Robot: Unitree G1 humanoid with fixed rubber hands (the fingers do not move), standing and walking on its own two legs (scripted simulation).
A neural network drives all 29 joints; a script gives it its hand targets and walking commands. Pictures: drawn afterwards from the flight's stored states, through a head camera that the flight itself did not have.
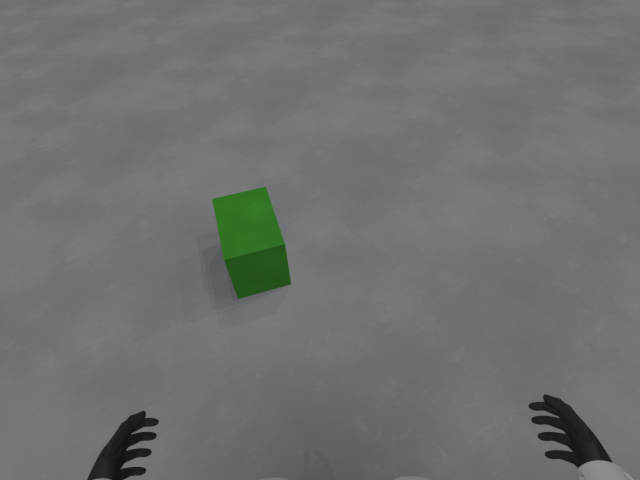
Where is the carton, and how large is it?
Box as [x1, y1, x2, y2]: [212, 187, 290, 298]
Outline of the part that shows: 265,187 212,199 223,257 238,298 290,283 284,243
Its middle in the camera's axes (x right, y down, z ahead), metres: -0.25 +0.01 +1.44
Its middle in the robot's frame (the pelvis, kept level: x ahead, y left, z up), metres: +0.98 +0.29 -0.62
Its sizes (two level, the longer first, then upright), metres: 0.296 0.202 0.238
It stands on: the floor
